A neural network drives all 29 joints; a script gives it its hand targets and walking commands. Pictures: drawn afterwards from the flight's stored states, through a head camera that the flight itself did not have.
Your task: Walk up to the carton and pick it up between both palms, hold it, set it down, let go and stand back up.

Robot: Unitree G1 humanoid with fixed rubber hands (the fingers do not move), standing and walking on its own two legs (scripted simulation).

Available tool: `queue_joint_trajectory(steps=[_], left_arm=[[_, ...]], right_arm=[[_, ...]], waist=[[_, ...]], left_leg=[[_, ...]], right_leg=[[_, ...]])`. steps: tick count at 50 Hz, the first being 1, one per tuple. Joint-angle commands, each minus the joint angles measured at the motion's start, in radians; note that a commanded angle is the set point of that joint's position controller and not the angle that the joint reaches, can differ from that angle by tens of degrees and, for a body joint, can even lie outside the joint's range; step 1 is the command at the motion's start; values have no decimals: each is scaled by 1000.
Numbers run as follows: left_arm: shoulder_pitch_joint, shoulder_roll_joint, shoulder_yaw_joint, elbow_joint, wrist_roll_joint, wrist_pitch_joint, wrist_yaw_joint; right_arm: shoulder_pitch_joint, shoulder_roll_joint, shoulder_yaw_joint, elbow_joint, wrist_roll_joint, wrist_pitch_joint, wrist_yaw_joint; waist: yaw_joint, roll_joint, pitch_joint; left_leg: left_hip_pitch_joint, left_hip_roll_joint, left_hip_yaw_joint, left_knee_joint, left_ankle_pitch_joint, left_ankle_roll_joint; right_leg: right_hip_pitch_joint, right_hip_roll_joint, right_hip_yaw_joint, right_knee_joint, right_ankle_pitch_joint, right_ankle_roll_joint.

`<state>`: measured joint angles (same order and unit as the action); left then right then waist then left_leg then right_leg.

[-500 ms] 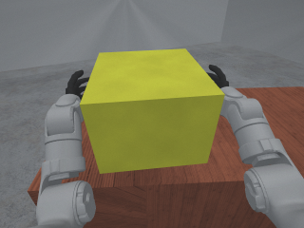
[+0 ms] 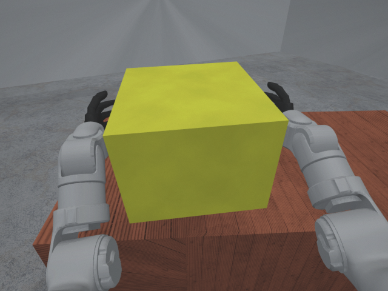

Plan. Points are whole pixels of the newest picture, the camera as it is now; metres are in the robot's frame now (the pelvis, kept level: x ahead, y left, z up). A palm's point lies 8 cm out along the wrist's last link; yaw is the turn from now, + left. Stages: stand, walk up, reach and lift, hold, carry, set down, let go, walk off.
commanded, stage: hold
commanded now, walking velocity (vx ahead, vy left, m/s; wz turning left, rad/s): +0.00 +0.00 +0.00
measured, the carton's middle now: (190, 131) +0.41 +0.01 +0.21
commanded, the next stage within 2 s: none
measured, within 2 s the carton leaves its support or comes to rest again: neither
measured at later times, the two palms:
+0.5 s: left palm (95, 126) +0.36 +0.19 +0.26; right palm (282, 116) +0.36 -0.18 +0.27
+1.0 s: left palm (94, 125) +0.36 +0.19 +0.26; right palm (284, 117) +0.36 -0.18 +0.27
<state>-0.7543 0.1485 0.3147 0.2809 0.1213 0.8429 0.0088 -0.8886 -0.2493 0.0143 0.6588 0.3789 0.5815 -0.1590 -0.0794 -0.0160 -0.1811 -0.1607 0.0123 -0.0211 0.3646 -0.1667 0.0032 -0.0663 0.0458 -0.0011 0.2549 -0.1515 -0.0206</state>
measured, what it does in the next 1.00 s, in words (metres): stands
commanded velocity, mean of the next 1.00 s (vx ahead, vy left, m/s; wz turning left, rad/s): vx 0.00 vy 0.00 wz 0.00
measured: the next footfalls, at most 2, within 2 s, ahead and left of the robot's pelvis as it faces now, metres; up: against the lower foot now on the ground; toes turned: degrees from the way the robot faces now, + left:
none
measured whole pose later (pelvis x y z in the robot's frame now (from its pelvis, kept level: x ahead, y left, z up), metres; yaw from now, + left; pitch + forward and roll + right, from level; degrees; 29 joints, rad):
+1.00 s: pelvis -0.01 +0.00 +0.00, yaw +0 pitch -2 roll -1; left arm -0.80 0.14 0.35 0.34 0.14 0.83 0.00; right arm -0.92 -0.23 -0.02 0.70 0.34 0.59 -0.15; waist -0.08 -0.01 -0.19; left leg -0.16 0.01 -0.03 0.35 -0.15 0.00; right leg -0.08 0.05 0.01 0.26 -0.14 -0.02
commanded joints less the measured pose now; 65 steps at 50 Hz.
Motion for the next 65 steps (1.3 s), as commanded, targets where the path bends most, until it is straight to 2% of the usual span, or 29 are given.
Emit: queue_joint_trajectory(steps=[1,23,25,27,33,35,41,45,49,54,60,65], left_arm=[[-804,-575,-454,-189,-181,-75,-159],[-847,-582,-431,-106,-187,-92,-165],[-808,-594,-427,-169,-177,-82,-171],[-809,-574,-413,-176,-166,-74,-177],[-801,-567,-397,-130,-143,-66,-192],[-827,-579,-417,-150,-157,-75,-186],[-824,-577,-394,-98,-146,-75,-180],[-832,-584,-405,-101,-156,-79,-178],[-822,-571,-387,-74,-147,-76,-182],[-829,-588,-412,-106,-164,-81,-183],[-834,-579,-401,-110,-155,-79,-183],[-807,-578,-408,-139,-158,-76,-180]], right_arm=[[-850,591,235,-366,144,-26,148],[-891,610,215,-303,126,-28,148],[-853,611,219,-358,138,-26,143],[-839,596,214,-353,143,-16,137],[-855,591,197,-339,110,-16,148],[-873,606,202,-358,111,-24,151],[-891,612,201,-324,102,-25,157],[-906,612,200,-339,104,-32,156],[-882,602,187,-292,99,-25,156],[-891,600,189,-328,107,-33,153],[-870,597,185,-299,107,-22,154],[-873,596,209,-357,125,-26,148]], waist=[[1,78,-317],[3,61,-318],[-14,69,-361],[-19,80,-335],[-8,69,-276],[-11,72,-304],[7,49,-283],[2,54,-313],[0,49,-285],[-13,68,-326],[-14,74,-295],[-7,68,-327]], left_leg=[[164,-28,-19,-26,253,-38],[127,-29,-20,-45,177,-21],[139,-31,-20,-32,253,-32],[135,-38,-20,-31,258,-40],[95,-32,-17,-64,164,-31],[105,-32,-18,-57,176,-32],[90,-29,-13,-68,132,-17],[97,-30,-12,-60,144,-19],[87,-30,-12,-70,118,-16],[105,-29,-17,-56,167,-28],[99,-30,-18,-62,156,-31],[121,-33,-20,-43,220,-34]], right_leg=[[41,15,28,-13,259,34],[32,7,38,-24,208,32],[100,15,36,-10,295,31],[110,11,36,-8,313,37],[80,6,33,-24,202,27],[76,8,31,-19,212,26],[57,7,35,-25,166,25],[62,9,35,-22,178,26],[58,4,39,-29,159,25],[76,9,36,-19,206,24],[66,6,37,-23,191,25],[87,12,34,-11,258,31]])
